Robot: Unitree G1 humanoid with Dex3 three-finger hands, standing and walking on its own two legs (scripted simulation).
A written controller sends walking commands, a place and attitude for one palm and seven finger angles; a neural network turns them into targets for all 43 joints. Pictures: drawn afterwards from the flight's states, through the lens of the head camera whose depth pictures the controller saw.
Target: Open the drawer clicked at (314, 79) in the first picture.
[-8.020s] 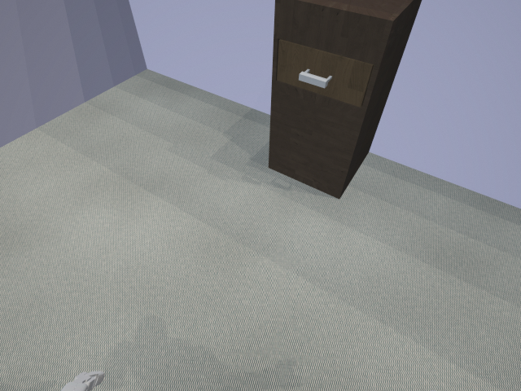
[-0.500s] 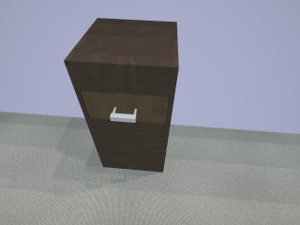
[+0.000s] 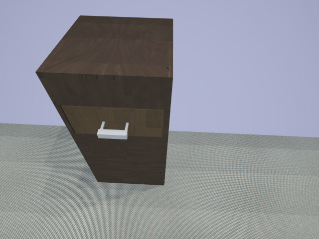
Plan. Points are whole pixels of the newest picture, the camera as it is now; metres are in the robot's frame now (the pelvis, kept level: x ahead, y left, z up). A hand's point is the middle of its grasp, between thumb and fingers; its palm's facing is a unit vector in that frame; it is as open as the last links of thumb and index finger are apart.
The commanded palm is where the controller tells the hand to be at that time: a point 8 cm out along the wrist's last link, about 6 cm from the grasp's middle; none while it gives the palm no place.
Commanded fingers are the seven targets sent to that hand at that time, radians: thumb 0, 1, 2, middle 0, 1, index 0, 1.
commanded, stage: come to a stop and stand still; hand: left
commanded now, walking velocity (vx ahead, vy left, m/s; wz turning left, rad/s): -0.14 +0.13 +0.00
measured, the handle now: (114, 129) +0.53 +0.20 -0.14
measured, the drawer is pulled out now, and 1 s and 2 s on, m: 0.00 0.00 0.00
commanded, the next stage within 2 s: look again from close up in 0.70 s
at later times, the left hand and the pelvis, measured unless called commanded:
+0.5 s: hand out of the picture +0.01 +0.17 -0.17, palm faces +0.08 -0.97 -0.21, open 7.2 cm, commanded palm none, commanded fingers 0.00 0.90 0.90 -0.20 -0.30 -0.20 -0.30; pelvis -0.02 -0.01 +0.00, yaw +1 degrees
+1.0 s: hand out of the picture +0.00 +0.16 -0.17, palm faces +0.03 -0.98 -0.21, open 7.4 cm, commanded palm none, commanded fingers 0.00 0.90 0.90 -0.20 -0.30 -0.20 -0.30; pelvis +0.00 -0.01 +0.00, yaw +1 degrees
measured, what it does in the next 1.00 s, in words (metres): steps on the spot: left foot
